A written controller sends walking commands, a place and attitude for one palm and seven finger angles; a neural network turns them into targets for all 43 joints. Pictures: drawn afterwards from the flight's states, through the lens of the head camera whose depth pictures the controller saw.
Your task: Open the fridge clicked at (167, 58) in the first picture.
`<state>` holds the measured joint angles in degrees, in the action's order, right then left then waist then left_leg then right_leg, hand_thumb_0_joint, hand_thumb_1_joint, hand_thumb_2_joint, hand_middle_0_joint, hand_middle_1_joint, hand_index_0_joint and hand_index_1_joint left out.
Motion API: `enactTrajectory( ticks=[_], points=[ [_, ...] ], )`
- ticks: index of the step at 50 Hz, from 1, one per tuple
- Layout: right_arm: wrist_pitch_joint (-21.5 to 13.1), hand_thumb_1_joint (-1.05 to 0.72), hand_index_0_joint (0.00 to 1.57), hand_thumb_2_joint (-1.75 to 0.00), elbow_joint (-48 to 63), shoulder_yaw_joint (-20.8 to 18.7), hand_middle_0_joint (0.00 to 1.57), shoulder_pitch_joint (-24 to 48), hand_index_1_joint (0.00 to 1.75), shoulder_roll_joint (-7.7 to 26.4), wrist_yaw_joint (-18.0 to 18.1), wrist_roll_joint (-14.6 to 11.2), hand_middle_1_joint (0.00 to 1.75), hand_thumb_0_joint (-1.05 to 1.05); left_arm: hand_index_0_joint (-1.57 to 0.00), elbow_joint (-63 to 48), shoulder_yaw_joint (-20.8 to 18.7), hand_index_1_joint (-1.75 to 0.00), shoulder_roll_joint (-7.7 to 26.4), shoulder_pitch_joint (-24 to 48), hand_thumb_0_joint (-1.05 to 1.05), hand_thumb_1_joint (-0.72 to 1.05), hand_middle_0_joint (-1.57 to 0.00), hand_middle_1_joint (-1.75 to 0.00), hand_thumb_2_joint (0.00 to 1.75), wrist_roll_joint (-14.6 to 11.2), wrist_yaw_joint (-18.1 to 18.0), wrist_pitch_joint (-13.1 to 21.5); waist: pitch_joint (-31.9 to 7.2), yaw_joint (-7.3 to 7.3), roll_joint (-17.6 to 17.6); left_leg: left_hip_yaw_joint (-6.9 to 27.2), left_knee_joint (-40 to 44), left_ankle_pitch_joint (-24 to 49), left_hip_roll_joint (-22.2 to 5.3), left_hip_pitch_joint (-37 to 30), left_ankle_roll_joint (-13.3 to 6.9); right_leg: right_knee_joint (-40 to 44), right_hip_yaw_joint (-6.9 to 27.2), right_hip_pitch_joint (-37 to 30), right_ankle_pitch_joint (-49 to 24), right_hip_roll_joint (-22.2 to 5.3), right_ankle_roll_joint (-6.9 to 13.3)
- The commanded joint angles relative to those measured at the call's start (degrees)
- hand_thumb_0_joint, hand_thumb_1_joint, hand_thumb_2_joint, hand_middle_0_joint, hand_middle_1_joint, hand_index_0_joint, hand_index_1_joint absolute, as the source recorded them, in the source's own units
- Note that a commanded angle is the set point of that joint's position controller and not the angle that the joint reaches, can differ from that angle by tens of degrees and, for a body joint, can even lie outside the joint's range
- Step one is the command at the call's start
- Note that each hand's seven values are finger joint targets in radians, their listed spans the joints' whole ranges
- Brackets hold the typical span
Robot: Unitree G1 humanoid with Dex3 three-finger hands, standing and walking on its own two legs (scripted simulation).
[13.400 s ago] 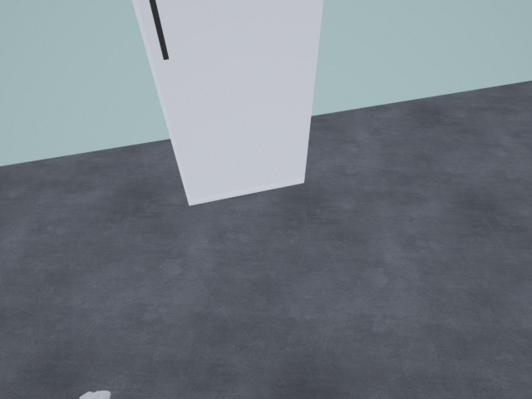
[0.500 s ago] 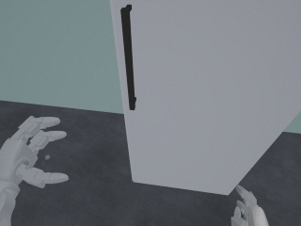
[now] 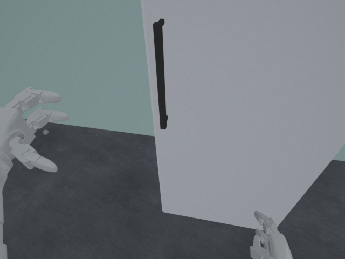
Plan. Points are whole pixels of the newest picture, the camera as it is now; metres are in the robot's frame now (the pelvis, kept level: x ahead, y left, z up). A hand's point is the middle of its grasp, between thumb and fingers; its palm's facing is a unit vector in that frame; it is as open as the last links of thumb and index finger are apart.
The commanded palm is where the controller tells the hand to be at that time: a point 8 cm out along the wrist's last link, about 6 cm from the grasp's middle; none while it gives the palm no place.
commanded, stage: raise the hand to about handle height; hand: left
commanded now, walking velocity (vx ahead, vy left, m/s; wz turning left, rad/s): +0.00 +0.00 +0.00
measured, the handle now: (162, 81) +0.51 +0.09 +0.18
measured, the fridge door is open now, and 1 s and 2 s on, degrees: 0 0 0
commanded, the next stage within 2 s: move the hooked fingers beside the handle in 0.48 s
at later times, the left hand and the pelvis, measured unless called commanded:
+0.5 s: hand (61, 127) +0.29 +0.26 +0.20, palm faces +0.02 -0.99 -0.13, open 14.0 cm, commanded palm +0.26 +0.30 +0.21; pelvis +0.01 -0.02 +0.00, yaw +0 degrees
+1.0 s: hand (85, 115) +0.33 +0.23 +0.20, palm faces -0.02 -1.00 -0.09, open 14.0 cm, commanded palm +0.31 +0.27 +0.20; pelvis +0.02 -0.02 +0.00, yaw -1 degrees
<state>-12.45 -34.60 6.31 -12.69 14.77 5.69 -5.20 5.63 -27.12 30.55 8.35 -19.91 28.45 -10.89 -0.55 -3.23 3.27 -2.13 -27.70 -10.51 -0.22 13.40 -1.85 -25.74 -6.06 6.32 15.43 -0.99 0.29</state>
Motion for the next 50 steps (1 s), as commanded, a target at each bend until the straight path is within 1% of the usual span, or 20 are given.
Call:
enactTrajectory(
  ticks=[1,5,8,10,14,15,19,21,23,26,32,34,35,39,40,42,44,45,49,50],
  points=[
    [-3.27,-0.9,0.2,-0.9,9.75,-3.89,0.2,8.42,0.3,7.63,0.17,-0.51,0.3,0.0,-0.3,-6.63,-4.88,-1.2,15.39,16.56,0.0,-0.5,-0.3,-1.2,0.3,-1.37,0.65,1.52,-7.13,0.88,0.34,5.95,5.34,-1.66,-0.18,-9.06,0.18,6.0,2.33,7.52,-3.2,1.26,1.28],
    [-3.13,-0.9,0.2,-0.9,10.39,-4.41,0.2,8.55,0.3,8.14,-0.57,-0.72,0.3,0.0,-0.3,-6.72,-5.5,-1.2,15.68,13.81,0.0,-0.5,-0.3,-1.2,0.3,-1.72,1.26,0.94,-7.36,0.28,-0.72,5.19,4.11,0.14,-0.05,-8.53,-0.03,5.76,2.92,7.35,-4.58,0.86,1.11],
    [-3.45,-0.9,0.2,-0.9,11.02,-4.58,0.2,9.07,0.3,8.02,-0.44,-0.52,0.3,0.0,-0.3,-11.44,-6.79,-1.2,17.19,16.55,0.0,-0.5,-0.3,-1.2,0.3,-1.76,0.44,1.95,-9.16,0.37,2.16,5.12,3.89,0.6,0.14,-9.83,-0.04,5.15,2.9,7.49,-4.79,0.83,1.14],
    [-3.59,-0.9,0.2,-0.9,10.66,-4.59,0.2,8.94,0.3,7.75,-0.29,-0.41,0.3,0.0,-0.3,-13.37,-7.71,-1.2,17.74,16.32,0.0,-0.5,-0.3,-1.2,0.3,-1.84,-0.53,3.09,-9.54,0.37,0.73,4.8,3.49,2.16,-0.18,-10.26,-0.2,5.25,2.83,6.87,-5.78,0.93,1.02],
    [-3.96,-0.9,0.2,-0.9,10.26,-4.53,0.2,8.53,0.3,7.53,0.26,-0.3,0.3,0.0,-0.3,-13.31,-8.02,-1.2,17.48,17.18,0.0,-0.5,-0.3,-1.2,0.3,-1.32,-1.62,3.64,-8.88,0.55,4.99,4.54,3.87,1.91,0.1,-10.74,-0.06,5.08,2.82,7.25,-6.17,0.83,1.08],
    [-3.87,-0.9,0.2,-0.9,9.85,-4.55,0.2,8.19,0.3,7.68,0.29,-0.19,0.3,0.0,-0.3,-12.51,-8.26,-1.2,17.78,16.17,0.0,-0.5,-0.3,-1.2,0.3,-1.29,-1.81,3.58,-8.24,0.44,2.31,4.62,3.78,2.49,-0.11,-10.06,-0.19,5.42,2.91,6.63,-6.67,0.69,1.07],
    [-3.9,-0.9,0.2,-0.9,9.83,-4.71,0.2,8.48,0.3,7.7,0.5,-0.56,0.3,0.0,-0.3,-11.31,-6.12,-1.2,16.06,17.36,0.0,-0.5,-0.3,-1.2,0.3,-1.01,-1.09,2.55,-7.8,1.12,3.6,4.29,3.38,2.21,0.11,-10.61,-0.29,5.25,3.17,7.83,-7.34,0.62,0.7],
    [-3.71,-0.9,0.2,-0.9,9.73,-4.76,0.2,8.49,0.3,7.91,0.47,-0.58,0.3,0.0,-0.3,-11.13,-5.99,-1.2,16.17,16.9,0.0,-0.5,-0.3,-1.2,0.3,-1.0,-0.85,2.45,-8.4,1.14,1.59,4.05,2.89,3.25,0.13,-10.5,-0.45,5.2,3.39,7.19,-8.78,0.59,0.46],
    [-3.79,-0.9,0.2,-0.9,10.03,-4.73,0.2,8.82,0.3,7.8,0.46,-0.59,0.3,0.0,-0.3,-11.98,-6.23,-1.2,16.25,17.15,0.0,-0.5,-0.3,-1.2,0.3,-1.29,-0.45,2.55,-9.59,0.97,2.37,3.97,2.35,5.03,0.31,-11.19,-0.53,4.56,3.38,6.57,-11.26,0.44,0.4],
    [-3.55,-0.9,0.2,-0.9,9.78,-4.84,0.2,8.61,0.3,7.86,0.31,-0.42,0.3,0.0,-0.3,-10.96,-7.66,-1.2,16.95,15.15,0.0,-0.5,-0.3,-1.2,0.3,-1.76,-0.31,2.69,-10.54,0.75,-0.59,3.71,1.56,7.0,0.33,-11.0,-0.73,4.14,3.4,5.88,-14.37,0.41,0.09],
    [-3.13,-0.9,0.2,-0.9,9.25,-4.8,0.2,8.75,0.3,7.83,0.41,-0.73,0.3,0.0,-0.3,-8.77,-4.98,-1.2,15.2,19.06,0.0,-0.5,-0.3,-1.2,0.3,-1.36,-0.52,2.1,-8.29,1.59,0.49,3.66,1.46,5.8,0.32,-10.35,-0.55,4.11,3.37,7.83,-13.35,0.34,-0.03],
    [-3.24,-0.9,0.2,-0.9,9.59,-4.9,0.2,8.77,0.3,7.65,0.56,-0.77,0.3,0.0,-0.3,-10.05,-4.03,-1.2,14.56,20.28,0.0,-0.5,-0.3,-1.2,0.3,-1.01,-1.02,2.4,-9.4,1.6,1.24,3.99,1.77,5.48,0.27,-11.44,-0.56,3.89,3.09,7.98,-12.18,0.42,0.29],
    [-3.14,-0.9,0.2,-0.9,9.41,-4.78,0.2,8.79,0.3,7.54,0.51,-0.74,0.3,0.0,-0.3,-10.88,-2.52,-1.2,13.61,20.63,0.0,-0.5,-0.3,-1.2,0.3,-0.86,-1.27,2.69,-9.34,1.8,-0.42,3.83,1.47,6.13,0.12,-11.42,-0.71,4.0,3.32,7.66,-12.85,0.23,0.23],
    [-3.05,-0.9,0.2,-0.9,9.32,-4.87,0.2,8.91,0.3,7.46,0.73,-0.56,0.3,0.0,-0.3,-10.34,-4.09,-1.2,14.7,21.74,0.0,-0.5,-0.3,-1.2,0.3,-0.36,-2.59,2.84,-10.74,1.34,1.37,4.1,1.73,5.98,0.29,-11.79,-0.62,3.66,3.23,7.33,-12.55,0.12,0.48],
    [-2.76,-0.9,0.2,-0.9,8.83,-4.87,0.2,8.63,0.3,7.61,0.7,-0.56,0.3,0.0,-0.3,-9.64,-3.62,-1.2,14.59,21.59,0.0,-0.5,-0.3,-1.2,0.3,-0.16,-3.0,2.86,-10.05,1.41,-1.01,3.86,1.57,6.41,0.02,-11.07,-0.66,3.81,3.2,6.88,-12.85,0.03,0.37],
    [-2.63,-0.9,0.2,-0.9,8.81,-4.84,0.2,8.88,0.3,7.45,0.76,-0.63,0.3,0.0,-0.3,-8.95,-1.99,-1.2,12.96,24.25,0.0,-0.5,-0.3,-1.2,0.3,0.25,-3.58,2.53,-10.14,1.8,0.48,4.05,2.04,5.74,0.16,-11.32,-0.58,3.59,2.97,7.56,-12.22,0.11,0.48],
    [-2.51,-0.9,0.2,-0.9,9.02,-4.99,0.2,8.87,0.3,7.39,0.77,-0.57,0.3,0.0,-0.3,-8.99,-2.54,-1.2,13.42,24.73,0.0,-0.5,-0.3,-1.2,0.3,0.59,-4.28,2.44,-11.38,1.51,1.54,4.03,1.93,6.61,0.19,-12.14,-0.58,3.33,3.09,6.99,-13.04,0.07,0.66],
    [-2.25,-0.9,0.2,-0.9,9.03,-4.91,0.2,8.74,0.3,7.45,0.7,-0.51,0.3,0.0,-0.3,-8.97,-2.26,-1.2,13.51,23.85,0.0,-0.5,-0.3,-1.2,0.3,0.79,-4.63,2.3,-11.42,1.33,0.33,3.71,1.65,7.13,0.05,-11.47,-0.61,3.48,3.22,6.34,-13.51,-0.12,0.6],
    [-1.81,-0.9,0.2,-0.9,8.99,-5.02,0.2,8.79,0.3,7.37,0.83,-0.54,0.3,0.0,-0.3,-6.78,-0.77,-1.2,11.97,27.53,0.0,-0.5,-0.3,-1.2,0.3,1.25,-5.48,2.01,-11.09,1.87,0.81,3.98,1.93,6.35,0.06,-11.62,-0.51,3.14,3.04,7.22,-12.85,0.0,0.72],
    [-1.65,-0.9,0.2,-0.9,8.85,-5.08,0.2,8.59,0.3,7.43,0.75,-0.47,0.3,0.0,-0.3,-6.34,-1.05,-1.2,12.41,26.58,0.0,-0.5,-0.3,-1.2,0.3,1.33,-5.75,2.16,-11.6,1.66,-1.83,3.73,1.63,7.12,-0.14,-11.4,-0.75,3.39,3.27,6.48,-13.81,-0.09,0.57]
  ],
)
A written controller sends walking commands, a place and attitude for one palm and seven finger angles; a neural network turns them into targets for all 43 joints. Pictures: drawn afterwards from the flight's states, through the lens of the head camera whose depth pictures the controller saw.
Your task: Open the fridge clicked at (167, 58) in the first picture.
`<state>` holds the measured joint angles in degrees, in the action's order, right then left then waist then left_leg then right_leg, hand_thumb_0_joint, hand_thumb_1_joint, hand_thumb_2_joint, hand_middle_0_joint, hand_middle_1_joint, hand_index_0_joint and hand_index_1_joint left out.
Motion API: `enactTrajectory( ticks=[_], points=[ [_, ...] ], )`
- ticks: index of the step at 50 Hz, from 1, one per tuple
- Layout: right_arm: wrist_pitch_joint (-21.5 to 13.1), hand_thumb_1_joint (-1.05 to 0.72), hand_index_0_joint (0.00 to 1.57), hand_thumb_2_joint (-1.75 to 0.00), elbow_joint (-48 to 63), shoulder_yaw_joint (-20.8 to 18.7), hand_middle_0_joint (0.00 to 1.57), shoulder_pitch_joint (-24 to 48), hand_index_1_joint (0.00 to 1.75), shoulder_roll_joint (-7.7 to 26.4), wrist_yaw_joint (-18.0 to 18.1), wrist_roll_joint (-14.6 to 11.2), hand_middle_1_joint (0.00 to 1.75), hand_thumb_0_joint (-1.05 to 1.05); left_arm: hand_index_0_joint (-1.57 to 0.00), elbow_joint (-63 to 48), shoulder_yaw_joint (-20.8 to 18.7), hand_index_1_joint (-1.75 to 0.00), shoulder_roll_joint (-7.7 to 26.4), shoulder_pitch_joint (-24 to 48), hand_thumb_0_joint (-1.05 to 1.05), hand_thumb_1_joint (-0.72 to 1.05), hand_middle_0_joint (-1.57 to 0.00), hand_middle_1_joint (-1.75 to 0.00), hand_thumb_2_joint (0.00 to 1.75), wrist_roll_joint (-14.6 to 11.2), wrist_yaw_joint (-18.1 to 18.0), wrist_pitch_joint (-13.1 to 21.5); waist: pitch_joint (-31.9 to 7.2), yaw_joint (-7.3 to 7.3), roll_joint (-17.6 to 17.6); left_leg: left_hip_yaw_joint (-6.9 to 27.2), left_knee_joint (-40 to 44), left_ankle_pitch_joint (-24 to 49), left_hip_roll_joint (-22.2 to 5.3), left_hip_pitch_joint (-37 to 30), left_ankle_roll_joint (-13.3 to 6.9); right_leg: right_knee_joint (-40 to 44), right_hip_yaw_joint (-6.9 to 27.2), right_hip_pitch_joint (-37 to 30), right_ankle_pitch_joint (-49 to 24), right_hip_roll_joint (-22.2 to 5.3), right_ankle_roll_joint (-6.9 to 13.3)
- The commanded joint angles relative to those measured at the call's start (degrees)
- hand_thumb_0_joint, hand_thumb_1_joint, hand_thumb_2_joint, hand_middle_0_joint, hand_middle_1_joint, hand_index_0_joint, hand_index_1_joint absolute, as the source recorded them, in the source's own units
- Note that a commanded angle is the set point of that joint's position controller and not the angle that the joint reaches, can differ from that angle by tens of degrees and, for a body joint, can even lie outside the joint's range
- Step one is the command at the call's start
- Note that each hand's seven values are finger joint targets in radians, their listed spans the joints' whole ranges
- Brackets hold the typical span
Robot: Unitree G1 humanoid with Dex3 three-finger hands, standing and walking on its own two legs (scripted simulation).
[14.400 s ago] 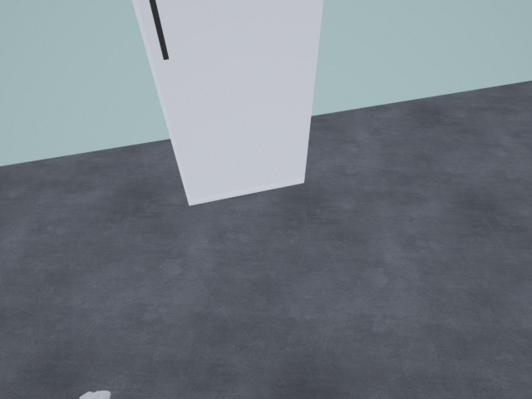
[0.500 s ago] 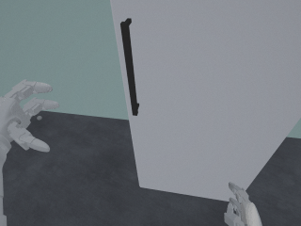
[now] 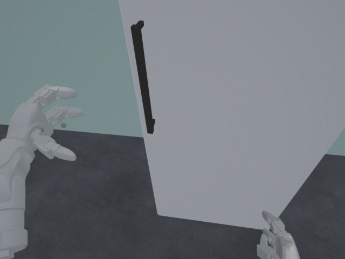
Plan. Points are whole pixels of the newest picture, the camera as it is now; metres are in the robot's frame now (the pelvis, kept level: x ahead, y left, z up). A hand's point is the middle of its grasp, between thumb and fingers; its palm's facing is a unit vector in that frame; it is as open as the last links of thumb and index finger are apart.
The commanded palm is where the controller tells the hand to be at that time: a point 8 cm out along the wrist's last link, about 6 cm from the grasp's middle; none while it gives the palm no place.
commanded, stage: move the hooked fingers beside the handle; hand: left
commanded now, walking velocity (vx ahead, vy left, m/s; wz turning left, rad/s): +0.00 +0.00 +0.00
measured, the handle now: (146, 85) +0.49 +0.11 +0.18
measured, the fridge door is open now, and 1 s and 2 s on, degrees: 0 0 0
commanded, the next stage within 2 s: feel for the door with the fingertips in 1.98 s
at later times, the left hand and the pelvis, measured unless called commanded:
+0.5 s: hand (91, 107) +0.38 +0.22 +0.20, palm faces -0.03 -1.00 -0.04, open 14.0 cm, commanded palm +0.35 +0.27 +0.20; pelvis +0.01 +0.00 +0.00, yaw -1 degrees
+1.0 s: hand (107, 98) +0.42 +0.20 +0.19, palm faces -0.03 -1.00 -0.02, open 14.0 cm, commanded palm +0.40 +0.24 +0.19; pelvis +0.01 +0.01 +0.00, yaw -1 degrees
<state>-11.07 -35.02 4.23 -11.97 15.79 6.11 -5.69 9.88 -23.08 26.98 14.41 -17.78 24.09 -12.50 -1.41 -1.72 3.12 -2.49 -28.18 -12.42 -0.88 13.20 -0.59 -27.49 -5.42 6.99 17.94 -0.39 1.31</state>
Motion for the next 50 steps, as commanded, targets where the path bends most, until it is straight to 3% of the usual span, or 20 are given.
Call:
enactTrajectory(
  ticks=[1,5,8,10,15,18,20,23,25,29,30,31,34,35,39,40,46,47,48,50],
  points=[
    [-2.8,-0.9,0.2,-0.9,9.26,-3.01,0.2,7.74,0.3,6.56,0.31,-0.01,0.3,0.0,-0.3,-8.98,-5.02,-1.2,15.74,20.28,0.0,-0.5,-0.3,-1.2,0.3,-0.69,-1.39,3.38,-10.48,0.16,-0.89,3.99,2.18,8.95,0.69,-10.69,-1.98,4.96,2.72,5.85,-16.65,-0.71,-0.42],
    [-2.23,-0.9,0.2,-0.9,8.81,-3.14,0.2,7.24,0.3,6.72,0.42,0.0,0.3,0.0,-0.3,-7.98,-4.19,-1.2,15.96,23.76,0.0,-0.5,-0.3,-1.2,0.3,-0.07,-2.11,3.86,-11.08,0.56,-1.2,3.99,2.09,8.98,0.41,-11.02,-1.97,5.01,2.79,5.78,-16.02,-0.78,-0.27],
    [-2.16,-0.9,0.2,-0.9,9.06,-3.03,0.2,7.45,0.3,6.32,0.45,-0.04,0.3,0.0,-0.3,-9.05,-0.65,-1.2,12.69,27.96,0.0,-0.5,-0.3,-1.2,0.3,0.34,-2.68,3.93,-11.24,1.26,2.29,4.28,2.4,8.38,0.54,-12.14,-1.78,4.75,2.66,6.98,-15.18,-0.69,-0.03],
    [-1.76,-0.9,0.2,-0.9,8.4,-3.17,0.2,6.61,0.3,6.71,0.51,0.09,0.3,0.0,-0.3,-6.63,-1.32,-1.2,13.5,27.25,0.0,-0.5,-0.3,-1.2,0.3,0.48,-3.47,3.89,-10.56,1.17,-1.7,4.44,2.42,8.49,0.26,-11.22,-1.99,5.17,2.6,6.53,-15.14,-0.68,-0.05],
    [-0.86,-0.9,0.2,-0.9,7.58,-3.28,0.2,5.9,0.3,6.94,0.8,0.14,0.3,0.0,-0.3,-2.72,0.4,-1.2,13.04,32.23,0.0,-0.5,-0.3,-1.2,0.3,1.58,-5.03,4.01,-10.29,1.94,-1.47,4.34,2.83,6.52,0.07,-10.82,-2.0,5.54,2.94,7.49,-12.57,-0.7,-0.04],
    [-0.88,-0.9,0.2,-0.9,7.62,-3.42,0.2,5.6,0.3,6.77,0.72,0.36,0.3,0.0,-0.3,-3.22,0.55,-1.2,12.91,36.07,0.0,-0.5,-0.3,-1.2,0.3,2.02,-5.9,4.81,-13.09,2.06,0.97,4.61,2.67,8.04,0.27,-12.59,-1.94,5.01,3.05,6.88,-14.16,-0.73,0.27],
    [-0.41,-0.9,0.2,-0.9,7.34,-3.56,0.2,4.71,0.3,7.14,0.55,0.67,0.3,0.0,-0.3,-1.56,-2.22,-1.2,15.54,33.24,0.0,-0.5,-0.3,-1.2,0.3,2.17,-6.34,5.35,-14.61,1.23,-1.73,4.36,2.26,11.14,0.06,-11.83,-2.03,4.7,3.05,4.31,-17.49,-0.73,0.3],
    [-0.16,-0.9,0.2,-0.9,7.58,-3.72,0.2,4.9,0.3,6.74,0.23,0.46,0.3,0.0,-0.3,-1.52,1.06,-1.2,11.72,35.59,0.0,-0.5,-0.3,-1.2,0.3,2.29,-6.05,5.6,-14.22,1.97,0.7,4.08,2.02,12.36,0.17,-12.62,-1.88,4.06,2.89,5.28,-19.36,-0.71,0.33],
    [0.19,-0.9,0.2,-0.9,7.58,-3.95,0.2,4.37,0.3,7.05,0.08,0.53,0.3,0.0,-0.3,0.12,-0.38,-1.2,12.98,32.7,0.0,-0.5,-0.3,-1.2,0.3,2.3,-6.35,5.3,-14.45,1.3,-2.25,3.83,1.83,12.73,-0.01,-11.67,-2.1,4.22,3.02,4.25,-19.98,-0.75,0.24],
    [0.95,-0.9,0.2,-0.9,7.37,-4.11,0.2,3.9,0.3,7.09,0.15,0.29,0.3,0.0,-0.3,1.75,1.26,-1.2,11.76,36.42,0.0,-0.5,-0.3,-1.2,0.3,2.59,-6.79,4.51,-12.93,2.46,-0.83,3.6,1.82,11.45,0.1,-11.22,-1.99,4.27,3.14,6.14,-19.23,-0.69,0.08],
    [1.3,-0.9,0.2,-0.9,7.02,-4.2,0.2,3.29,0.3,7.4,0.17,0.44,0.3,0.0,-0.3,2.46,0.4,-1.2,13.25,36.2,0.0,-0.5,-0.3,-1.2,0.3,2.85,-7.2,4.7,-12.93,2.2,-2.72,3.68,1.78,11.71,-0.12,-10.52,-2.13,4.41,3.1,5.33,-19.16,-0.77,0.13],
    [1.44,-0.9,0.2,-0.9,7.2,-4.23,0.2,3.6,0.3,7.27,0.23,0.33,0.3,0.0,-0.3,1.76,2.13,-1.2,11.43,37.89,0.0,-0.5,-0.3,-1.2,0.3,2.96,-7.18,4.92,-13.12,2.78,-1.81,3.54,1.82,11.67,-0.01,-11.26,-2.18,4.35,3.19,6.06,-19.17,-0.6,0.09],
    [1.67,-0.9,0.2,-0.9,6.44,-4.22,0.2,2.83,0.3,7.24,0.46,0.51,0.3,0.0,-0.3,2.77,2.41,-1.2,11.75,42.14,0.0,-0.5,-0.3,-1.2,0.3,3.21,-7.81,5.84,-13.38,3.42,0.09,3.98,1.66,11.41,-0.01,-12.13,-2.01,4.32,3.2,6.93,-18.24,-0.49,0.31],
    [1.88,-0.9,0.2,-0.9,6.0,-4.31,0.2,2.34,0.3,7.47,0.5,0.61,0.3,0.0,-0.3,3.69,3.33,-1.2,11.27,42.56,0.0,-0.5,-0.3,-1.2,0.3,3.34,-7.95,6.15,-13.6,3.68,-1.96,3.85,1.46,11.59,-0.13,-11.8,-2.23,4.52,3.26,6.63,-18.44,-0.58,0.17],
    [1.95,-0.9,0.2,-0.9,5.89,-4.48,0.2,2.1,0.3,7.15,0.29,0.66,0.3,0.0,-0.3,3.9,4.17,-1.2,9.61,44.62,0.0,-0.5,-0.3,-1.2,0.3,3.42,-8.36,7.22,-16.34,3.63,1.05,3.95,1.0,14.38,0.07,-14.02,-2.03,3.74,3.32,6.18,-20.97,-0.57,0.43],
    [2.21,-0.9,0.2,-0.9,5.38,-4.6,0.2,1.21,0.3,7.47,0.2,0.8,0.3,0.0,-0.3,6.21,3.54,-1.2,10.33,43.34,0.0,-0.5,-0.3,-1.2,0.3,3.48,-8.54,7.23,-16.01,3.51,-2.72,3.98,0.9,14.77,-0.18,-13.07,-2.27,3.86,3.2,5.48,-21.64,-0.53,0.33],
    [3.37,-0.9,0.2,-0.9,5.91,-5.05,0.2,0.8,0.3,7.69,-0.34,0.86,0.3,0.0,-0.3,8.59,1.75,-1.2,11.75,42.29,0.0,-0.5,-0.3,-1.2,0.3,4.16,-9.48,7.2,-16.09,2.64,-1.88,3.34,0.76,16.13,-0.04,-11.06,-2.24,3.06,3.46,4.25,-24.17,-0.76,0.3],
    [3.66,-0.9,0.2,-0.9,5.82,-4.97,0.2,0.86,0.3,7.59,-0.32,0.72,0.3,0.0,-0.3,9.18,2.12,-1.2,11.66,43.07,0.0,-0.5,-0.3,-1.2,0.3,4.3,-9.61,7.17,-15.26,2.91,-1.64,3.33,0.85,15.43,-0.05,-10.96,-2.14,3.21,3.45,4.94,-23.31,-0.66,0.31],
    [3.66,-0.9,0.2,-0.9,5.9,-4.85,0.2,0.93,0.3,7.38,-0.31,0.63,0.3,0.0,-0.3,7.72,5.41,-1.2,8.51,46.74,0.0,-0.5,-0.3,-1.2,0.3,4.18,-9.49,7.56,-15.04,3.95,-0.73,3.3,0.86,14.53,-0.02,-11.5,-2.09,3.34,3.38,5.96,-22.32,-0.67,0.25],
    [3.89,-0.9,0.2,-0.9,5.15,-5.12,0.2,0.05,0.3,7.76,-0.12,0.78,0.3,0.0,-0.3,10.49,4.73,-1.2,9.27,46.98,0.0,-0.5,-0.3,-1.2,0.3,4.31,-9.96,7.84,-14.46,4.09,-3.24,3.43,0.61,13.85,-0.3,-11.35,-2.37,3.76,3.41,6.77,-21.13,-0.49,0.17]
  ],
)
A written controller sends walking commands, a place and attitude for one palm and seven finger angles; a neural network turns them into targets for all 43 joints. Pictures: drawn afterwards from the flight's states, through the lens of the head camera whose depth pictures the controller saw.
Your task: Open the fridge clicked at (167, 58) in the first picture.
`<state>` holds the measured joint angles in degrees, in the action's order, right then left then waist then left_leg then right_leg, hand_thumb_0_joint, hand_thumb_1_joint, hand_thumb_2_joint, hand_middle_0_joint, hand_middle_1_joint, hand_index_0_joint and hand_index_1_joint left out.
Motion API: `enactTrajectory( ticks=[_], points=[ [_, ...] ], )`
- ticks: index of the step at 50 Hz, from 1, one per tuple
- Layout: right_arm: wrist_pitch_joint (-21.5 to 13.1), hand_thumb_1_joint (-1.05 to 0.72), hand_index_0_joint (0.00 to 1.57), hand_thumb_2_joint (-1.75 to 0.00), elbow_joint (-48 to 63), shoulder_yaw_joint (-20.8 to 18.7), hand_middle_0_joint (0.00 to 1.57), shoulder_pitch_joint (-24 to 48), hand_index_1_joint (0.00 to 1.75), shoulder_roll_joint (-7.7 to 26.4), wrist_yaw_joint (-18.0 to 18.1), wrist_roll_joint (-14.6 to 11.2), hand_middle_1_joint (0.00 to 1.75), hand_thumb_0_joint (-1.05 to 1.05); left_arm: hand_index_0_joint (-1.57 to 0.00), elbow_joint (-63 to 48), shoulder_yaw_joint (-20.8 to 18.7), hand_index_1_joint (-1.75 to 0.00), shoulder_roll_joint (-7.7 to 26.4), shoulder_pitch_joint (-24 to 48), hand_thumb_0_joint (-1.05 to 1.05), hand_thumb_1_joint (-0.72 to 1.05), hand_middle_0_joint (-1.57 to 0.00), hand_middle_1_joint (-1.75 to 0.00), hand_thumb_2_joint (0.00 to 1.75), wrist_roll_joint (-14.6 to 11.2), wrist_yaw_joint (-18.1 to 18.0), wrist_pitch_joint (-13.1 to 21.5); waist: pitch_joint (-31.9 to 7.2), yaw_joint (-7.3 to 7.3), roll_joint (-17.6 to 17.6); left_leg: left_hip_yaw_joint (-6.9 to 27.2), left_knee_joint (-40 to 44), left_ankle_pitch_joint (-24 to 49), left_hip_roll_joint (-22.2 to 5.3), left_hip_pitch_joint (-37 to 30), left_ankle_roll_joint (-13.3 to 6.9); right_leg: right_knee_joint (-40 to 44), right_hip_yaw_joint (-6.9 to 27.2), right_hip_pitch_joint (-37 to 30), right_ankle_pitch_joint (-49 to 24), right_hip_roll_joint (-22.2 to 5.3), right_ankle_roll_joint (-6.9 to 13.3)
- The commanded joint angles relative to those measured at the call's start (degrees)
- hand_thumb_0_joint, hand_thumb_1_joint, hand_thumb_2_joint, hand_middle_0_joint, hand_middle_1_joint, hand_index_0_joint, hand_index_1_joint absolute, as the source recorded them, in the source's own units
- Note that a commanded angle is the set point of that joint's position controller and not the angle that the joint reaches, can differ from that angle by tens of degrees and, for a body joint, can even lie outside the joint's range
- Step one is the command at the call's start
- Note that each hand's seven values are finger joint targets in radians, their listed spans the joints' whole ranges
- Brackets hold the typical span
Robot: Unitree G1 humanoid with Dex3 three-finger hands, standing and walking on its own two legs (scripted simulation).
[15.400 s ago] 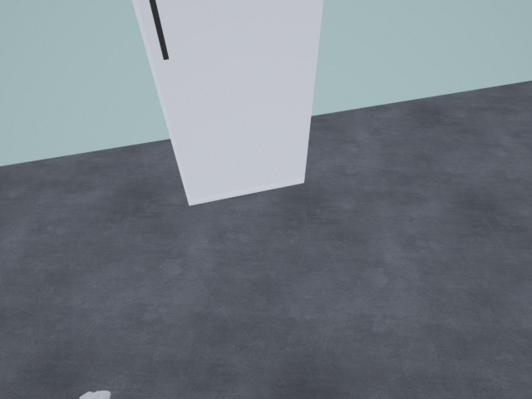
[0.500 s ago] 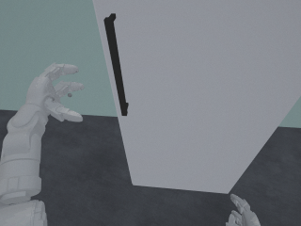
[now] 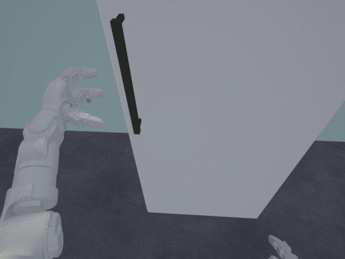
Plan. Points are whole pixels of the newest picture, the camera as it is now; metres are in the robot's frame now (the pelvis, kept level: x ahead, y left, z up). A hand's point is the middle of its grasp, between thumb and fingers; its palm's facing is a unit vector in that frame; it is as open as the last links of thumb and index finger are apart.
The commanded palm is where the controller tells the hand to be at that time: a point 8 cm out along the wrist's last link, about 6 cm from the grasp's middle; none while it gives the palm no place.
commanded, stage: move the hooked fingers beside the handle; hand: left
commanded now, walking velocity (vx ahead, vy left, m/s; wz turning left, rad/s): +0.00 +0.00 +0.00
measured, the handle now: (130, 84) +0.47 +0.12 +0.18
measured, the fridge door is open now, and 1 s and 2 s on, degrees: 0 0 0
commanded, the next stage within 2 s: feel for the door with the fingertips in 0.98 s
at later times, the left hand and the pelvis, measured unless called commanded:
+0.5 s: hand (95, 96) +0.42 +0.19 +0.19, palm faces +0.00 -1.00 +0.00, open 14.0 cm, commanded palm +0.40 +0.24 +0.19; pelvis +0.00 +0.00 +0.00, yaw -1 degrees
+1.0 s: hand (99, 95) +0.42 +0.18 +0.19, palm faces -0.01 -1.00 -0.01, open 14.0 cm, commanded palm +0.40 +0.23 +0.19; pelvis +0.00 +0.00 +0.00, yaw -1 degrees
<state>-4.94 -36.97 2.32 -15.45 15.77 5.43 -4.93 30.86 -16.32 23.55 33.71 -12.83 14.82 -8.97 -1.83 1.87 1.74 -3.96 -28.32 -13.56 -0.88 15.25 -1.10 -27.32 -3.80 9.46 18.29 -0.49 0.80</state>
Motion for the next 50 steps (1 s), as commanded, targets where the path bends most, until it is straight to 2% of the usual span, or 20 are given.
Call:
enactTrajectory(
  ticks=[1,6,8,9,10,14,20,25,26,28,30,33,35,37,39,41,43,45,47,50],
  points=[
    [-2.09,-0.9,0.2,-0.9,6.84,-3.23,0.2,3.2,0.3,7.92,0.69,0.05,0.3,0.0,-0.3,-9.71,-2.55,-1.2,13.39,29.25,0.0,-0.5,-0.3,-1.2,0.3,-0.77,-0.9,4.45,-14.12,0.76,-2.13,5.05,1.0,14.3,-0.28,-13.13,-1.86,3.59,1.86,4.49,-21.03,-0.32,0.66],
    [-1.98,-0.9,0.2,-0.9,5.9,-3.39,0.2,1.93,0.3,7.98,0.59,0.4,0.3,0.0,-0.3,-7.79,-3.05,-1.2,14.51,33.62,0.0,-0.5,-0.3,-1.2,0.3,0.11,-1.78,6.7,-17.17,0.78,0.2,5.05,0.47,15.71,-0.11,-14.06,-1.83,3.04,2.28,3.81,-21.82,-0.42,0.86],
    [-2.03,-0.9,0.2,-0.9,5.65,-3.41,0.2,1.63,0.3,7.65,0.35,0.37,0.3,0.0,-0.3,-7.26,-1.17,-1.2,12.14,35.42,0.0,-0.5,-0.3,-1.2,0.3,0.3,-1.87,7.46,-17.6,1.3,1.52,5.32,0.22,16.96,-0.28,-15.5,-1.6,2.69,1.96,4.7,-22.26,-0.27,0.99],
    [-1.98,-0.9,0.2,-0.9,5.51,-3.48,0.2,1.24,0.3,7.76,0.19,0.45,0.3,0.0,-0.3,-5.3,-1.42,-1.2,11.79,34.3,0.0,-0.5,-0.3,-1.2,0.3,0.26,-1.92,7.37,-17.51,1.05,1.4,5.35,0.06,16.81,-0.21,-15.05,-1.52,2.6,1.97,4.91,-22.13,-0.22,1.01],
    [-1.66,-0.9,0.2,-0.9,5.28,-3.63,0.2,0.64,0.3,8.11,0.19,0.52,0.3,0.0,-0.3,-3.27,-3.25,-1.2,13.77,31.86,0.0,-0.5,-0.3,-1.2,0.3,0.28,-2.06,7.38,-17.18,0.55,-1.79,5.11,0.1,16.78,-0.35,-13.66,-1.78,2.75,1.85,3.69,-22.58,-0.22,0.92],
    [-1.11,-0.9,0.2,-0.9,6.33,-3.61,0.2,1.0,0.3,8.11,-0.17,0.22,0.3,0.0,-0.3,-2.3,-3.01,-1.2,13.46,30.27,0.0,-0.5,-0.3,-1.2,0.3,0.49,-1.88,7.32,-15.56,0.06,-0.88,4.62,0.72,14.81,-0.12,-11.41,-1.67,2.55,2.07,3.6,-21.91,-0.27,0.9],
    [-0.77,-0.9,0.2,-0.9,7.13,-3.8,0.2,0.99,0.3,8.28,0.07,0.37,0.3,0.0,-0.3,-6.97,-4.73,-1.2,15.66,30.81,0.0,-0.5,-0.3,-1.2,0.3,0.19,-1.97,8.7,-17.28,-0.09,-1.75,4.37,0.78,16.54,-0.4,-12.63,-2.07,2.7,2.24,1.73,-23.36,-0.16,0.77],
    [-0.89,-0.9,0.2,-0.9,6.66,-3.59,0.2,0.95,0.3,8.26,0.29,0.08,0.3,0.0,-0.3,-5.37,-3.49,-1.2,14.62,30.53,0.0,-0.5,-0.3,-1.2,0.3,0.18,-1.29,8.15,-14.63,0.61,-1.44,4.22,1.08,13.38,-0.31,-11.98,-2.12,3.54,2.34,3.68,-20.51,-0.01,0.66],
    [-1.0,-0.9,0.2,-0.9,6.63,-3.54,0.2,1.4,0.3,8.03,0.32,-0.07,0.3,0.0,-0.3,-6.43,-2.36,-1.2,13.67,32.34,0.0,-0.5,-0.3,-1.2,0.3,0.24,-1.12,8.16,-14.51,1.04,1.07,4.15,1.17,13.29,-0.29,-12.81,-2.02,3.56,2.52,4.72,-20.36,0.1,0.7],
    [-1.27,-0.9,0.2,-0.9,6.41,-3.59,0.2,1.24,0.3,7.93,0.33,-0.09,0.3,0.0,-0.3,-6.62,-1.16,-1.2,12.36,34.18,0.0,-0.5,-0.3,-1.2,0.3,0.04,-1.1,7.92,-15.12,1.54,1.67,4.78,0.99,12.87,-0.34,-13.98,-1.88,3.65,2.3,5.93,-18.99,0.23,0.84],
    [-1.33,-0.9,0.2,-0.9,6.05,-3.68,0.2,0.71,0.3,8.22,0.48,0.08,0.3,0.0,-0.3,-5.06,-1.78,-1.2,12.65,33.42,0.0,-0.5,-0.3,-1.2,0.3,-0.35,-1.16,7.81,-15.59,1.41,-1.99,4.85,0.82,12.81,-0.4,-13.45,-2.06,3.8,2.08,5.15,-19.0,0.23,0.75],
    [-1.63,-0.9,0.2,-0.9,5.88,-3.54,0.2,1.09,0.3,7.93,0.31,0.02,0.3,0.0,-0.3,-4.68,-0.31,-1.2,10.98,36.26,0.0,-0.5,-0.3,-1.2,0.3,-0.22,-1.5,7.84,-15.3,1.66,0.44,5.08,0.82,12.05,-0.19,-13.59,-1.8,3.52,2.1,6.38,-18.29,0.14,0.85],
    [-1.25,-0.9,0.2,-0.9,5.35,-3.55,0.2,0.33,0.3,8.42,0.4,0.15,0.3,0.0,-0.3,-1.09,-2.56,-1.2,13.53,33.56,0.0,-0.5,-0.3,-1.2,0.3,0.08,-2.09,7.66,-14.68,1.09,-2.89,4.79,0.91,11.59,-0.22,-11.88,-1.98,3.76,2.13,5.38,-18.0,0.08,0.77],
    [-1.37,-0.9,0.2,-0.9,6.0,-3.39,0.2,1.1,0.3,7.92,0.13,0.06,0.3,0.0,-0.3,-2.69,-0.36,-1.2,11.39,36.74,0.0,-0.5,-0.3,-1.2,0.3,0.5,-2.23,8.31,-14.88,1.41,-0.32,4.72,0.93,11.4,-0.07,-12.24,-1.85,3.34,2.27,6.06,-18.14,-0.02,0.8],
    [-1.37,-0.9,0.2,-0.9,6.07,-3.46,0.2,0.99,0.3,7.87,-0.04,0.1,0.3,0.0,-0.3,-1.93,-1.5,-1.2,12.21,35.2,0.0,-0.5,-0.3,-1.2,0.3,0.74,-2.52,8.61,-15.33,0.98,0.79,4.96,0.59,12.08,-0.15,-12.95,-1.74,3.13,2.34,6.35,-18.23,0.05,0.98],
    [-1.05,-0.9,0.2,-0.9,6.35,-3.47,0.2,0.64,0.3,8.27,-0.04,0.31,0.3,0.0,-0.3,-2.48,-3.84,-1.2,15.17,34.49,0.0,-0.5,-0.3,-1.2,0.3,0.75,-2.69,9.3,-16.85,0.4,-1.31,4.95,0.7,13.48,-0.13,-12.13,-1.87,2.79,2.39,3.86,-20.22,-0.02,0.95],
    [-1.27,-0.9,0.2,-0.9,7.06,-3.52,0.2,1.3,0.3,7.75,-0.26,0.25,0.3,0.0,-0.3,-4.44,-2.42,-1.2,12.62,33.61,0.0,-0.5,-0.3,-1.2,0.3,0.54,-2.36,9.44,-17.82,0.39,0.06,4.75,0.29,15.13,-0.14,-13.49,-1.79,2.4,2.34,3.81,-21.95,0.0,0.93],
    [-0.9,-0.9,0.2,-0.9,6.95,-3.56,0.2,1.1,0.3,8.06,-0.14,0.13,0.3,0.0,-0.3,-3.1,-2.93,-1.2,13.37,31.36,0.0,-0.5,-0.3,-1.2,0.3,0.38,-2.33,9.05,-16.6,0.25,-2.46,4.52,0.46,14.72,-0.32,-12.32,-1.94,2.69,2.16,3.23,-21.72,0.03,0.8],
    [-1.0,-0.9,0.2,-0.9,7.26,-3.45,0.2,1.78,0.3,7.77,-0.25,-0.08,0.3,0.0,-0.3,-5.14,-0.86,-1.2,11.19,33.73,0.0,-0.5,-0.3,-1.2,0.3,0.19,-2.09,8.67,-15.57,0.73,0.01,4.47,0.74,13.6,-0.24,-12.76,-1.86,2.97,2.31,4.83,-20.78,0.11,0.76],
    [-0.79,-0.9,0.2,-0.9,7.16,-3.47,0.2,1.6,0.3,7.86,-0.09,0.05,0.3,0.0,-0.3,-5.74,-0.87,-1.2,11.06,33.16,0.0,-0.5,-0.3,-1.2,0.3,0.3,-2.61,8.08,-15.61,0.71,-0.3,4.75,0.7,13.92,-0.26,-13.11,-1.89,3.16,2.14,4.75,-20.12,0.09,0.86]
  ],
)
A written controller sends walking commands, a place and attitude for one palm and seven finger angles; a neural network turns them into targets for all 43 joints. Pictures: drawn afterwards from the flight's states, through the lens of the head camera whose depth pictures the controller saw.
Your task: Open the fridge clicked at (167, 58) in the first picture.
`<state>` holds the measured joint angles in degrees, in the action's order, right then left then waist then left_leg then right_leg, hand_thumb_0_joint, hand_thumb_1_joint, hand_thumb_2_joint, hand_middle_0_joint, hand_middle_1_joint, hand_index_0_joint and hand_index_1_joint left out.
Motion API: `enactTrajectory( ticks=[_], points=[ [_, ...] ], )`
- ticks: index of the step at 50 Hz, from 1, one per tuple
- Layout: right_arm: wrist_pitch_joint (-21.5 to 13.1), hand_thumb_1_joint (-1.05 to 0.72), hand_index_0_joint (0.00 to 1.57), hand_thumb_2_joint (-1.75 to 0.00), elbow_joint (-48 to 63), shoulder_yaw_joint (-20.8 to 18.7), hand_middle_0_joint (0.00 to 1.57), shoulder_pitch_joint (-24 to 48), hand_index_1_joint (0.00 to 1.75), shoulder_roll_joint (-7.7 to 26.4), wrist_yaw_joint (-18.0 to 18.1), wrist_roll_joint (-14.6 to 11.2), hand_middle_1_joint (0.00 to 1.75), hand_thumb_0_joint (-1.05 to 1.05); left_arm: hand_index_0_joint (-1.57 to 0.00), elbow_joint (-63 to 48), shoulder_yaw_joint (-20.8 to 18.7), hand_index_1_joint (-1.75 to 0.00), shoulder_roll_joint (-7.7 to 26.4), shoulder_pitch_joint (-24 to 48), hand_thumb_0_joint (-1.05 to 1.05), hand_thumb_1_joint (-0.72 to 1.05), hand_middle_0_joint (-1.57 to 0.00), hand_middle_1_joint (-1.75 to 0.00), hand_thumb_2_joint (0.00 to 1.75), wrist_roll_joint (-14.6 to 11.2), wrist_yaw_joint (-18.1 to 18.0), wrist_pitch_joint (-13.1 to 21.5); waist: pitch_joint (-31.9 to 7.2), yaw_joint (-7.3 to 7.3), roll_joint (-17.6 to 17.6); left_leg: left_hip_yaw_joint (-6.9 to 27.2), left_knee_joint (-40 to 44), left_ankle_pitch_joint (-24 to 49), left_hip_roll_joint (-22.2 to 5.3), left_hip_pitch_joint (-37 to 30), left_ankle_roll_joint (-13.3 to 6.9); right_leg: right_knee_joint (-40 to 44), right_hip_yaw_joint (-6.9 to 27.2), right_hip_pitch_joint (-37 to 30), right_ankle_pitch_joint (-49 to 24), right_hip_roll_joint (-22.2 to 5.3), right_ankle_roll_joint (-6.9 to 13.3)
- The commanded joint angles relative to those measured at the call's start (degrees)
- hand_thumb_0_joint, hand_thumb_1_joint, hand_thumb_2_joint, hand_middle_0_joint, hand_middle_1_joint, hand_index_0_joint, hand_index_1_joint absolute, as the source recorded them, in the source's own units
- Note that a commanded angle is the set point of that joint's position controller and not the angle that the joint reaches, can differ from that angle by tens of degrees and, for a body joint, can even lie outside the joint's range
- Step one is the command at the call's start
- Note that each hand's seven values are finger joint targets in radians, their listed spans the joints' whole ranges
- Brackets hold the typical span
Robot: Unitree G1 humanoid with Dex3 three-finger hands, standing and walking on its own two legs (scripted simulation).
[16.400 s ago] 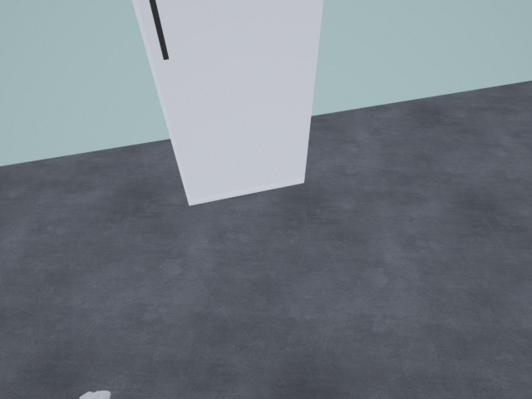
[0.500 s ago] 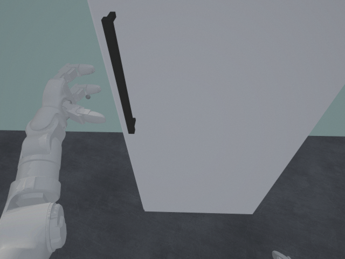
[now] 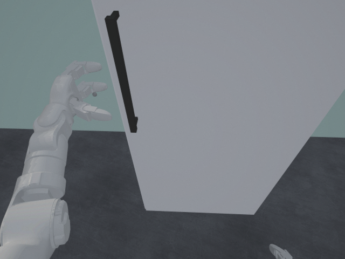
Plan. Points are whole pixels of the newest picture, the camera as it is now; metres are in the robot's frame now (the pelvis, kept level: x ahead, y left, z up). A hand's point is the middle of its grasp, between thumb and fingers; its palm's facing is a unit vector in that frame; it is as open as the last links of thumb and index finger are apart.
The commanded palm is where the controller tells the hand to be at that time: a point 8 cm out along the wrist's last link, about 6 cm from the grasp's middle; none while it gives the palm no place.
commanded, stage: feel for the door with the fingertips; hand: left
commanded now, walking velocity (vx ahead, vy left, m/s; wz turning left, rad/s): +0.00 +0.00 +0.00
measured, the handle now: (126, 82) +0.48 +0.12 +0.18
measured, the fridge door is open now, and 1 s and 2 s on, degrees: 0 0 0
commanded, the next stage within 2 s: slide the fingers in behind the handle in 0.70 s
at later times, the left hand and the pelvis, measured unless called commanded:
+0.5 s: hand (110, 95) +0.42 +0.15 +0.19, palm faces -0.01 -1.00 +0.01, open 14.0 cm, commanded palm +0.40 +0.20 +0.19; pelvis +0.00 +0.00 +0.00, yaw +0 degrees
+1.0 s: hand (111, 92) +0.43 +0.15 +0.19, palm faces +0.00 -1.00 +0.00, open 13.8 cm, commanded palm +0.40 +0.20 +0.19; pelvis +0.00 -0.01 +0.00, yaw +1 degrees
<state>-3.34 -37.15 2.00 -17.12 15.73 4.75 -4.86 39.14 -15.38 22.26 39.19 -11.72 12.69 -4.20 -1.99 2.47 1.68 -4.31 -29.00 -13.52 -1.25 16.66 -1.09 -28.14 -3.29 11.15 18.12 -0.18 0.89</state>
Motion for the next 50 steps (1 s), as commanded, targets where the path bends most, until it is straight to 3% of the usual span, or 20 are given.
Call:
enactTrajectory(
  ticks=[1,4,7,12,15,19,21,23,25,28,30,32,33,37,38,39,42,43,46,50],
  points=[
    [-2.31,-0.9,0.2,-0.9,7.19,-3.1,0.2,3.16,0.3,7.92,0.64,-0.11,0.3,0.0,-0.3,-14.15,-2.11,-1.2,12.77,28.1,0.0,-0.5,-0.3,-1.2,0.3,-0.77,-0.61,3.12,-15.39,0.29,-1.11,5.16,1.61,13.5,0.0,-14.69,-1.91,4.03,1.6,3.4,-19.7,0.02,0.69],
    [-2.55,-0.9,0.2,-0.9,7.08,-3.27,0.2,3.23,0.3,7.82,0.63,0.05,0.3,0.0,-0.3,-15.49,-3.18,-1.2,13.39,28.41,0.0,-0.5,-0.3,-1.2,0.3,-0.95,-1.09,3.19,-16.83,-0.03,-0.82,5.42,1.51,13.86,0.1,-15.3,-1.79,3.89,1.63,2.94,-19.84,-0.06,0.73],
    [-2.45,-0.9,0.2,-0.9,6.91,-3.17,0.2,3.56,0.3,7.49,0.5,-0.05,0.3,0.0,-0.3,-15.66,0.44,-1.2,8.94,27.95,0.0,-0.5,-0.3,-1.2,0.3,-1.04,-1.18,2.6,-15.54,0.56,-0.72,5.15,1.45,14.64,0.04,-15.67,-1.89,4.01,1.45,3.66,-20.57,0.06,0.68],
    [-2.44,-0.9,0.2,-0.9,6.84,-3.17,0.2,3.76,0.3,7.36,0.37,0.06,0.3,0.0,-0.3,-16.55,-0.36,-1.2,9.2,28.82,0.0,-0.5,-0.3,-1.2,0.3,-0.88,-2.64,1.78,-15.97,0.19,-0.46,5.1,1.6,13.4,0.24,-15.09,-1.83,4.12,1.55,3.37,-19.49,-0.08,0.69],
    [-2.16,-0.9,0.2,-0.9,7.04,-3.29,0.2,4.02,0.3,7.46,0.24,0.24,0.3,0.0,-0.3,-16.54,-1.78,-1.2,10.21,25.29,0.0,-0.5,-0.3,-1.2,0.3,-0.58,-3.64,1.85,-16.42,-0.67,-2.39,4.85,1.51,14.5,0.18,-14.16,-1.91,3.87,1.53,1.43,-20.98,-0.19,0.61],
    [-2.18,-0.9,0.2,-0.9,7.35,-3.1,0.2,4.73,0.3,6.76,-0.06,0.13,0.3,0.0,-0.3,-18.69,0.8,-1.2,6.72,27.17,0.0,-0.5,-0.3,-1.2,0.3,-0.6,-4.36,1.7,-15.9,-0.17,-0.97,4.68,1.55,14.51,0.22,-14.99,-1.74,3.73,1.53,2.26,-21.26,-0.08,0.63],
    [-1.85,-0.9,0.2,-0.9,7.34,-3.22,0.2,4.76,0.3,6.99,0.06,0.2,0.3,0.0,-0.3,-18.68,-0.21,-1.2,7.74,26.36,0.0,-0.5,-0.3,-1.2,0.3,-0.47,-4.81,1.37,-16.34,-0.36,-2.23,4.48,1.59,14.91,0.23,-14.73,-1.93,3.91,1.67,1.44,-22.0,-0.04,0.5],
    [-1.85,-0.9,0.2,-0.9,7.08,-3.1,0.2,4.8,0.3,6.68,0.05,0.16,0.3,0.0,-0.3,-18.68,0.95,-1.2,6.44,28.44,0.0,-0.5,-0.3,-1.2,0.3,-0.41,-5.15,1.0,-15.3,0.22,-2.39,4.55,1.65,13.81,0.32,-14.47,-1.87,4.06,1.59,2.31,-21.11,-0.07,0.45],
    [-1.5,-0.9,0.2,-0.9,6.94,-3.13,0.2,4.69,0.3,7.1,0.2,0.43,0.3,0.0,-0.3,-18.33,-1.64,-1.2,9.88,27.29,0.0,-0.5,-0.3,-1.2,0.3,0.17,-5.8,1.08,-16.11,-0.63,-1.53,4.35,1.59,14.53,0.35,-14.2,-1.92,4.07,1.92,0.96,-21.65,-0.22,0.53],
    [-1.4,-0.9,0.2,-0.9,6.49,-2.94,0.2,4.67,0.3,6.57,0.24,0.22,0.3,0.0,-0.3,-16.96,1.83,-1.2,6.32,31.0,0.0,-0.5,-0.3,-1.2,0.3,0.33,-5.88,1.11,-14.45,0.81,-1.51,4.4,1.72,13.05,0.33,-14.14,-1.82,4.21,1.75,2.91,-20.38,-0.15,0.45],
    [-1.28,-0.9,0.2,-0.9,5.82,-3.22,0.2,3.8,0.3,7.18,0.39,0.37,0.3,0.0,-0.3,-13.12,-0.61,-1.2,8.8,30.1,0.0,-0.5,-0.3,-1.2,0.3,0.15,-5.93,1.27,-14.1,0.5,-4.32,4.38,1.59,12.06,0.37,-13.05,-2.05,4.67,1.9,2.54,-19.72,-0.11,0.31],
    [-1.46,-0.9,0.2,-0.9,5.96,-3.07,0.2,3.81,0.3,6.89,0.35,0.31,0.3,0.0,-0.3,-13.91,1.47,-1.2,7.14,33.99,0.0,-0.5,-0.3,-1.2,0.3,0.3,-5.49,2.08,-15.85,1.13,-2.2,4.35,1.51,12.51,0.57,-13.9,-2.0,4.13,2.12,2.8,-20.42,-0.23,0.39],
    [-1.51,-0.9,0.2,-0.9,5.73,-3.24,0.2,3.49,0.3,6.94,0.34,0.31,0.3,0.0,-0.3,-13.14,0.59,-1.2,8.12,33.61,0.0,-0.5,-0.3,-1.2,0.3,0.55,-5.5,2.46,-16.46,0.86,-1.5,4.55,1.23,13.45,0.47,-14.45,-1.9,3.77,2.05,2.89,-20.8,-0.15,0.59],
    [-1.69,-0.9,0.2,-0.9,5.32,-3.27,0.2,2.95,0.3,6.88,0.15,0.3,0.3,0.0,-0.3,-11.81,2.85,-1.2,5.24,35.14,0.0,-0.5,-0.3,-1.2,0.3,0.17,-5.17,3.47,-15.99,1.58,-2.58,4.58,0.92,13.3,0.55,-14.69,-2.04,3.96,1.87,4.02,-20.63,0.04,0.39],
    [-1.71,-0.9,0.2,-0.9,4.83,-3.38,0.2,2.57,0.3,7.15,0.23,0.28,0.3,0.0,-0.3,-11.11,1.68,-1.2,7.01,36.27,0.0,-0.5,-0.3,-1.2,0.3,0.21,-5.32,3.81,-15.76,1.57,-3.1,4.82,1.08,12.61,0.4,-14.16,-1.96,3.94,1.88,4.19,-19.77,0.08,0.42],
    [-1.81,-0.9,0.2,-0.9,4.82,-3.29,0.2,2.61,0.3,7.06,0.17,0.26,0.3,0.0,-0.3,-9.98,2.68,-1.2,5.75,36.49,0.0,-0.5,-0.3,-1.2,0.3,0.35,-5.23,3.91,-15.17,1.67,-2.28,4.61,0.97,12.04,0.56,-13.94,-2.02,3.95,1.96,4.89,-19.18,0.08,0.45],
    [-1.94,-0.9,0.2,-0.9,4.18,-3.36,0.2,1.87,0.3,7.24,0.28,0.35,0.3,0.0,-0.3,-8.35,2.02,-1.2,7.09,37.97,0.0,-0.5,-0.3,-1.2,0.3,0.78,-5.27,4.63,-15.8,1.7,-1.57,4.82,0.97,11.48,0.57,-13.98,-2.0,3.89,2.03,5.06,-18.17,0.07,0.53],
    [-2.21,-0.9,0.2,-0.9,4.34,-3.38,0.2,1.85,0.3,7.09,0.11,0.33,0.3,0.0,-0.3,-8.98,3.54,-1.2,5.11,38.57,0.0,-0.5,-0.3,-1.2,0.3,0.61,-5.01,4.91,-16.28,2.05,-1.66,4.83,0.82,11.83,0.66,-14.57,-2.03,3.82,1.96,5.41,-18.56,0.08,0.46],
    [-2.42,-0.9,0.2,-0.9,4.97,-3.5,0.2,2.11,0.3,7.23,-0.13,0.4,0.3,0.0,-0.3,-10.27,1.94,-1.2,6.33,34.59,0.0,-0.5,-0.3,-1.2,0.3,0.29,-4.67,5.65,-18.05,0.79,-0.91,4.88,0.75,13.23,0.68,-15.17,-2.05,3.45,1.92,3.65,-19.85,0.07,0.64],
    [-2.53,-0.9,0.2,-0.9,5.68,-3.56,0.2,2.55,0.3,7.3,-0.17,0.39,0.3,0.0,-0.3,-11.19,1.2,-1.2,6.59,31.9,0.0,-0.5,-0.3,-1.2,0.3,-0.38,-4.23,5.89,-17.01,0.18,-3.15,4.67,1.34,12.32,0.57,-13.76,-2.12,3.69,1.7,2.26,-19.6,0.06,0.52]
  ],
)
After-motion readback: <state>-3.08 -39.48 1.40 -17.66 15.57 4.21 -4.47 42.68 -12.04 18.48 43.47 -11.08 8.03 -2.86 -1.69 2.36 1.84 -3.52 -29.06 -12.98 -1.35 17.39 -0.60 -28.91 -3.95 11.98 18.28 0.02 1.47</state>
